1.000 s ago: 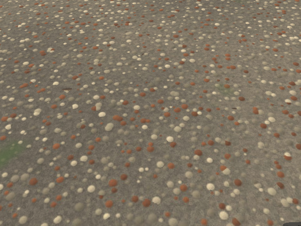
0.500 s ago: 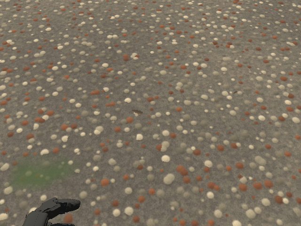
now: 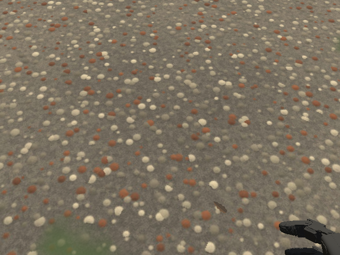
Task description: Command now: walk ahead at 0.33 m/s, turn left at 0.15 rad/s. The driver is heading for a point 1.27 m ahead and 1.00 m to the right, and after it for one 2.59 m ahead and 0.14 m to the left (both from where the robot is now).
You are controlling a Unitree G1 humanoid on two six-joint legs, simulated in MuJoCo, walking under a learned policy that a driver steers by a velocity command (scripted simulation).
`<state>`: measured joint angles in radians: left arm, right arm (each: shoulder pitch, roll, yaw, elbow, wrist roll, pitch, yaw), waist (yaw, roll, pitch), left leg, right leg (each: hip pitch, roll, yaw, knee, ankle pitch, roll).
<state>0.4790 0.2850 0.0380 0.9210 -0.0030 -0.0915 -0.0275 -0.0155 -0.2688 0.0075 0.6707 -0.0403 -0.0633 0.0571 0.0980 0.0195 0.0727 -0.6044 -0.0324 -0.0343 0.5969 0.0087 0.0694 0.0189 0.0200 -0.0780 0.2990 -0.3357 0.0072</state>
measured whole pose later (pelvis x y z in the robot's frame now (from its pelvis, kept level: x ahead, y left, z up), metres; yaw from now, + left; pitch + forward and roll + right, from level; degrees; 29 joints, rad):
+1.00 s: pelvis +0.14 -0.01 +0.00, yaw -46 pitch +2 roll +0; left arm 0.21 0.35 0.10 0.64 0.01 0.08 -0.03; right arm 0.14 -0.29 -0.03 0.66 -0.01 0.02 -0.02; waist 0.04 -0.03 0.06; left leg -0.34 -0.06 -0.08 0.56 -0.33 -0.02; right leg -0.32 0.16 0.27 0.56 -0.25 -0.02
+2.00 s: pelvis +0.14 +0.01 +0.01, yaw -56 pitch -2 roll +0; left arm 0.21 0.26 0.01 1.00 0.01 0.01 0.03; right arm 0.21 -0.23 -0.02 1.00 -0.01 0.01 -0.02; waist 0.00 -0.01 0.04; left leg -0.14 -0.01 -0.01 0.39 -0.22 0.01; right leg -0.13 0.04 0.06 0.39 -0.22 -0.02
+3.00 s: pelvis +0.15 -0.08 +0.01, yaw -56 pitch +2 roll +0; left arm 0.39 0.19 0.04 1.05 0.03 -0.08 0.01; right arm 0.17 -0.23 -0.06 0.98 -0.04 -0.05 0.04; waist 0.03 0.03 -0.04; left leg -0.52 0.04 -0.01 1.05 -0.23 0.09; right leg -0.15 0.04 -0.07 0.41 -0.30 -0.07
